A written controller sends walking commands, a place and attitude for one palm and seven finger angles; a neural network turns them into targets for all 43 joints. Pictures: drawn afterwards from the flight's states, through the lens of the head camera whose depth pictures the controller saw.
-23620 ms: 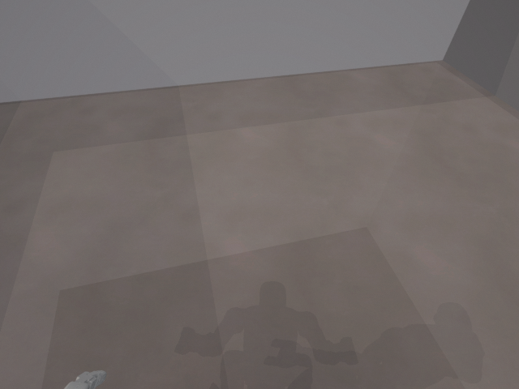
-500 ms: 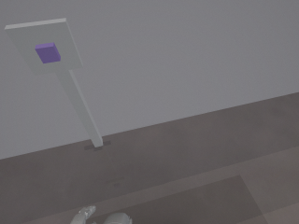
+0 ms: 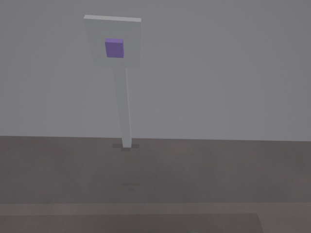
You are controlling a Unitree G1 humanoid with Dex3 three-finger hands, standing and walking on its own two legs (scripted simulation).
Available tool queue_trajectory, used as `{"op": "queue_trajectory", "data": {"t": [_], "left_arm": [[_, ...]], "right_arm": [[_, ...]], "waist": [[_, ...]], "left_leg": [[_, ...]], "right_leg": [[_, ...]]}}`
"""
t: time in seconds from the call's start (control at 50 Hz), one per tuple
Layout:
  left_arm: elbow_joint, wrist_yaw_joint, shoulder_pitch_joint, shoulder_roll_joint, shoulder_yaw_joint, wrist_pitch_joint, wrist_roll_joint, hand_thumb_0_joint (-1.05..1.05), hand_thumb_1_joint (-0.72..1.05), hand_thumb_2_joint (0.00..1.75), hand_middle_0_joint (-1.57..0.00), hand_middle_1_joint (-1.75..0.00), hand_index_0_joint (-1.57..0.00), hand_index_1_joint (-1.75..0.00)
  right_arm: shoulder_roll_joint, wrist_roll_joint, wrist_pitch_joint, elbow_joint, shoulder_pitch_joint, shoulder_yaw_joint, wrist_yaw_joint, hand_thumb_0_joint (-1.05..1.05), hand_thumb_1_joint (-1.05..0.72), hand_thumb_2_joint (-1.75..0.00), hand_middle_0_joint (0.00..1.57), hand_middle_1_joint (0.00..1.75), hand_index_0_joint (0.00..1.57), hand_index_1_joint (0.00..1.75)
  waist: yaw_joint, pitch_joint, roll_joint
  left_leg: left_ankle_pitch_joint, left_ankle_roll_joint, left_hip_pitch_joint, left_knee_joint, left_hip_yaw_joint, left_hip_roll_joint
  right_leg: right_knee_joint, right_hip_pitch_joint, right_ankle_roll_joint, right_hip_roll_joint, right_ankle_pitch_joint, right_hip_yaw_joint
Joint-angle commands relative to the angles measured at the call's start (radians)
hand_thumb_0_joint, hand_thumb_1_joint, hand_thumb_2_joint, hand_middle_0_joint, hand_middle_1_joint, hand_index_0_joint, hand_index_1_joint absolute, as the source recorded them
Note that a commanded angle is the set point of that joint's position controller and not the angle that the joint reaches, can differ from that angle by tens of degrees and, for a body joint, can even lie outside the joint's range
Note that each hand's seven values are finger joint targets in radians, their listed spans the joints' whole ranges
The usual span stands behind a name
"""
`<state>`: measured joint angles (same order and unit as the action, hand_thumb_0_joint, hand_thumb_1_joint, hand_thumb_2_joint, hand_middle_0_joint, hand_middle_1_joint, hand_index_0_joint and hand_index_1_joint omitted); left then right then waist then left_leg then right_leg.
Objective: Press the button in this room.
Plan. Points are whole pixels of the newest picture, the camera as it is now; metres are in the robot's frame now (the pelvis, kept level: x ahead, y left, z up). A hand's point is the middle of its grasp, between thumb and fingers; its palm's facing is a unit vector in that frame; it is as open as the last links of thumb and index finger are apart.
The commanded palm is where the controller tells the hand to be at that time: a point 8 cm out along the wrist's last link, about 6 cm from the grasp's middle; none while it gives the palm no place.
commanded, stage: take the last steps up to it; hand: left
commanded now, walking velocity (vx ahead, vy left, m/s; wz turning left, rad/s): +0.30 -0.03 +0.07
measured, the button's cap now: (114, 47) +0.73 +0.22 +0.07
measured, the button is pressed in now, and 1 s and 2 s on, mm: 0 0 0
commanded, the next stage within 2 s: come to a stop and stand still in 0.82 s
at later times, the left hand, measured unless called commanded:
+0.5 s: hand out of the picture +0.00 +0.10 -0.16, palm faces +0.13 -0.98 -0.16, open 7.4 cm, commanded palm none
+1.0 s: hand (92, 192) +0.25 +0.22 -0.18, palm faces +0.10 -0.98 -0.19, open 7.4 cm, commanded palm none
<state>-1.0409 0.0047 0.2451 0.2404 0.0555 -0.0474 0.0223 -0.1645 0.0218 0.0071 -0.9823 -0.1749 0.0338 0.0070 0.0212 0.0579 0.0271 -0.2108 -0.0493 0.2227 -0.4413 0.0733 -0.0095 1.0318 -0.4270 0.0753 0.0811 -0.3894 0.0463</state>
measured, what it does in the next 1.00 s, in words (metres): walks ahead: right foot, then left foot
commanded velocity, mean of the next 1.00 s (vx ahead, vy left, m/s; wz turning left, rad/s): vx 0.19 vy -0.02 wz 0.03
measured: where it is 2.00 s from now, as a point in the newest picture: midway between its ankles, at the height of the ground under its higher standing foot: outside the picture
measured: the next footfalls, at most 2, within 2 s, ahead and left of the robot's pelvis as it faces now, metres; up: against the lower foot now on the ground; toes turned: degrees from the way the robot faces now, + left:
right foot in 0.22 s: +0.06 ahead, -0.14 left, +0.00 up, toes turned -6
left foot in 0.72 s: +0.25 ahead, +0.11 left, +0.00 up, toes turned +13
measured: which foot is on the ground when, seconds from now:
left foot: down 0.00-0.22, up 0.24-0.70, down 0.72-1.00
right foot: up 0.00-0.20, down 0.22-0.74, up 0.76-1.00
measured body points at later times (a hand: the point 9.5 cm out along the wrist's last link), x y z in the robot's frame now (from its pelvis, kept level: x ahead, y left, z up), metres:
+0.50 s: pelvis +0.07 -0.05 +0.00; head +0.08 -0.07 +0.45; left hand -0.01 +0.15 -0.15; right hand +0.07 -0.28 -0.16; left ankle +0.12 +0.11 -0.66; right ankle +0.02 -0.14 -0.74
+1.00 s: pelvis +0.22 +0.03 +0.00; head +0.23 +0.05 +0.45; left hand +0.25 +0.27 -0.16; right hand +0.29 -0.20 -0.14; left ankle +0.21 +0.11 -0.74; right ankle +0.24 -0.11 -0.67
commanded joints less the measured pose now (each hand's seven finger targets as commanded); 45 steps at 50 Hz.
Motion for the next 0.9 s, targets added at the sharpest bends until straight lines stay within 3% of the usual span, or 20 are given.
{"op": "queue_trajectory", "data": {"t": [0.0, 0.1, 0.16, 0.18, 0.2, 0.22, 0.28, 0.32, 0.36, 0.5, 0.6, 0.62, 0.66, 0.68, 0.7, 0.72, 0.74, 0.76, 0.8, 0.88], "left_arm": [[0.07, -0.004, -0.052, 0.025, -0.01, 0.044, 0.0, 0.0, 0.9, 0.9, -0.2, -0.3, -0.2, -0.3], [0.046, -0.013, -0.024, -0.003, -0.019, 0.056, -0.002, 0.0, 0.9, 0.9, -0.2, -0.3, -0.2, -0.3], [-0.022, -0.013, 0.142, 0.001, -0.014, 0.07, 0.0, 0.0, 0.9, 0.9, -0.2, -0.3, -0.2, -0.3], [-0.043, -0.006, 0.214, 0.04, -0.001, 0.079, 0.007, 0.0, 0.9, 0.9, -0.2, -0.3, -0.2, -0.3], [-0.05, 0.006, 0.27, 0.124, 0.017, 0.08, 0.015, 0.0, 0.9, 0.9, -0.2, -0.3, -0.2, -0.3], [-0.041, 0.016, 0.279, 0.138, 0.017, 0.077, -0.001, 0.0, 0.9, 0.9, -0.2, -0.3, -0.2, -0.3], [-0.022, 0.022, 0.147, 0.04, 0.001, 0.096, -0.006, 0.0, 0.9, 0.9, -0.2, -0.3, -0.2, -0.3], [-0.022, 0.018, 0.148, 0.008, -0.01, 0.113, -0.009, 0.0, 0.9, 0.9, -0.2, -0.3, -0.2, -0.3], [-0.035, 0.018, 0.18, -0.003, -0.015, 0.124, -0.011, 0.0, 0.9, 0.9, -0.2, -0.3, -0.2, -0.3], [-0.092, 0.024, 0.295, -0.019, -0.022, 0.143, -0.002, 0.0, 0.9, 0.9, -0.2, -0.3, -0.2, -0.3], [-0.114, 0.028, 0.315, -0.004, -0.014, 0.128, 0.006, 0.0, 0.9, 0.9, -0.2, -0.3, -0.2, -0.3], [-0.117, 0.03, 0.311, 0.005, -0.011, 0.124, 0.005, 0.0, 0.9, 0.9, -0.2, -0.3, -0.2, -0.3], [-0.114, 0.029, 0.272, 0.013, -0.008, 0.119, 0.001, 0.0, 0.9, 0.9, -0.2, -0.3, -0.2, -0.3], [-0.107, 0.028, 0.264, 0.003, -0.011, 0.118, -0.004, 0.0, 0.9, 0.9, -0.2, -0.3, -0.2, -0.3], [-0.095, 0.023, 0.305, -0.035, -0.016, 0.116, -0.013, 0.0, 0.9, 0.9, -0.2, -0.3, -0.2, -0.3], [-0.074, 0.019, 0.295, -0.069, -0.029, 0.118, -0.019, 0.0, 0.9, 0.9, -0.2, -0.3, -0.2, -0.3], [-0.057, 0.026, 0.244, -0.054, -0.02, 0.111, -0.013, 0.0, 0.9, 0.9, -0.2, -0.3, -0.2, -0.3], [-0.054, 0.027, 0.185, -0.067, -0.023, 0.103, -0.012, 0.0, 0.9, 0.9, -0.2, -0.3, -0.2, -0.3], [-0.058, 0.012, 0.13, -0.069, -0.011, 0.096, -0.004, 0.0, 0.9, 0.9, -0.2, -0.3, -0.2, -0.3], [-0.061, 0.006, 0.181, -0.093, -0.008, 0.067, 0.002, 0.0, 0.9, 0.9, -0.2, -0.3, -0.2, -0.3]], "right_arm": [[-0.172, 0.0, 0.019, -0.008, -0.151, 0.049, 0.014, 0.0, -0.9, -0.9, 0.2, 0.3, 0.2, 0.3], [-0.174, 0.005, 0.015, -0.032, -0.135, 0.053, 0.011, 0.0, -0.9, -0.9, 0.2, 0.3, 0.2, 0.3], [-0.156, -0.002, 0.01, -0.042, -0.087, 0.05, 0.008, 0.0, -0.9, -0.9, 0.2, 0.3, 0.2, 0.3], [-0.105, -0.007, 0.012, -0.035, -0.079, 0.041, 0.006, 0.0, -0.9, -0.9, 0.2, 0.3, 0.2, 0.3], [-0.042, -0.013, 0.013, 0.002, -0.048, 0.025, 0.0, 0.0, -0.9, -0.9, 0.2, 0.3, 0.2, 0.3], [-0.091, 0.0, 0.007, 0.03, 0.022, 0.037, -0.009, 0.0, -0.9, -0.9, 0.2, 0.3, 0.2, 0.3], [-0.091, 0.008, -0.012, -0.029, -0.056, 0.055, -0.023, 0.0, -0.9, -0.9, 0.2, 0.3, 0.2, 0.3], [-0.053, 0.008, -0.011, -0.062, -0.112, 0.05, -0.03, 0.0, -0.9, -0.9, 0.2, 0.3, 0.2, 0.3], [-0.041, 0.004, -0.011, -0.075, -0.132, 0.051, -0.032, 0.0, -0.9, -0.9, 0.2, 0.3, 0.2, 0.3], [-0.029, 0.0, 0.0, -0.022, 0.01, 0.039, -0.032, 0.0, -0.9, -0.9, 0.2, 0.3, 0.2, 0.3], [-0.004, -0.003, 0.019, 0.008, 0.092, 0.022, -0.036, 0.0, -0.9, -0.9, 0.2, 0.3, 0.2, 0.3], [-0.006, -0.004, 0.023, 0.007, 0.084, 0.022, -0.034, 0.0, -0.9, -0.9, 0.2, 0.3, 0.2, 0.3], [-0.033, 0.001, 0.036, -0.034, -0.052, 0.028, -0.021, 0.0, -0.9, -0.9, 0.2, 0.3, 0.2, 0.3], [-0.076, 0.005, 0.044, -0.074, -0.184, 0.035, -0.012, 0.0, -0.9, -0.9, 0.2, 0.3, 0.2, 0.3], [-0.175, 0.013, 0.056, -0.101, -0.303, 0.056, 0.0, 0.0, -0.9, -0.9, 0.2, 0.3, 0.2, 0.3], [-0.243, 0.0, 0.051, -0.125, -0.386, 0.07, 0.011, 0.0, -0.9, -0.9, 0.2, 0.3, 0.2, 0.3], [-0.232, -0.008, 0.038, -0.123, -0.351, 0.065, 0.014, 0.0, -0.9, -0.9, 0.2, 0.3, 0.2, 0.3], [-0.201, -0.006, 0.042, -0.112, -0.282, 0.058, 0.02, 0.0, -0.9, -0.9, 0.2, 0.3, 0.2, 0.3], [-0.108, -0.002, 0.053, -0.086, -0.172, 0.032, 0.018, 0.0, -0.9, -0.9, 0.2, 0.3, 0.2, 0.3], [-0.057, -0.004, 0.073, -0.078, -0.143, 0.024, 0.019, 0.0, -0.9, -0.9, 0.2, 0.3, 0.2, 0.3]], "waist": [[-0.075, -0.066, -0.143], [-0.057, -0.008, -0.177], [0.023, -0.016, -0.097], [0.057, -0.006, 0.04], [0.086, 0.051, 0.316], [0.102, 0.12, 0.253], [0.001, 0.205, 0.153], [-0.023, 0.148, 0.062], [-0.023, 0.11, 0.065], [0.017, 0.111, 0.083], [0.036, 0.091, 0.127], [0.033, 0.073, 0.131], [-0.04, 0.0, 0.101], [-0.096, -0.084, 0.033], [-0.124, -0.223, -0.161], [-0.137, -0.295, -0.31], [-0.123, -0.239, -0.209], [-0.106, -0.162, -0.229], [-0.062, 0.003, -0.118], [-0.004, -0.026, -0.119]], "left_leg": [[0.056, -0.129, -0.2, 0.203, -0.282, -0.277], [-0.207, -0.116, -0.054, 0.235, -0.302, -0.259], [-0.339, -0.05, 0.135, 0.111, -0.226, -0.172], [-0.365, -0.007, 0.285, -0.06, -0.145, -0.093], [-0.371, 0.042, 0.479, -0.321, 0.0, 0.025], [-0.336, 0.036, 0.504, -0.471, -0.061, -0.02], [-0.126, 0.046, 0.442, -0.624, -0.08, -0.084], [-0.019, 0.067, 0.41, -0.635, -0.06, -0.085], [0.047, 0.08, 0.414, -0.642, -0.048, -0.082], [0.043, 0.086, 0.481, -0.479, -0.022, -0.11], [-0.025, 0.053, 0.335, -0.245, 0.049, -0.069], [-0.038, 0.043, 0.284, -0.215, 0.055, -0.06], [0.02, 0.025, 0.061, -0.095, 0.089, -0.014], [0.107, 0.014, -0.15, -0.031, 0.064, -0.028], [0.297, -0.056, -0.414, -0.038, -0.174, -0.243], [0.555, -0.162, -0.534, 0.019, -0.417, -0.438], [0.511, -0.198, -0.441, 0.055, -0.366, -0.463], [0.447, -0.182, -0.316, 0.095, -0.347, -0.432], [0.406, -0.137, -0.109, 0.156, -0.224, -0.364], [0.455, -0.084, -0.034, 0.196, -0.058, -0.279]], "right_leg": [[-0.113, -0.11, -0.006, 0.021, -0.037, -0.004], [-0.352, 0.053, -0.032, 0.003, -0.063, 0.037], [-0.599, 0.341, -0.043, -0.029, 0.079, 0.067], [-0.698, 0.466, -0.066, 0.058, -0.021, -0.044], [-0.881, 0.49, -0.152, 0.28, -0.292, -0.37], [-0.981, 0.352, -0.212, 0.375, -0.433, -0.493], [-0.989, 0.171, -0.176, 0.299, -0.338, -0.338], [-0.933, 0.226, -0.151, 0.218, -0.063, -0.157], [-0.92, 0.282, -0.138, 0.183, 0.08, -0.071], [-0.872, 0.406, -0.196, 0.217, 0.374, -0.045], [-0.782, 0.43, -0.201, 0.21, 0.573, -0.008], [-0.751, 0.43, -0.2, 0.213, 0.61, -0.009], [-0.577, 0.383, -0.17, 0.174, 0.724, 0.045], [-0.397, 0.302, -0.142, 0.134, 0.676, 0.07], [-0.165, 0.093, -0.091, 0.032, 0.334, 0.124], [0.088, -0.089, -0.073, -0.053, -0.213, 0.086], [0.19, -0.114, -0.099, -0.02, -0.233, 0.01], [0.242, -0.143, -0.091, 0.014, -0.174, -0.008], [0.209, -0.127, -0.076, 0.057, -0.046, -0.025], [0.135, -0.055, -0.051, 0.047, 0.089, -0.008]]}}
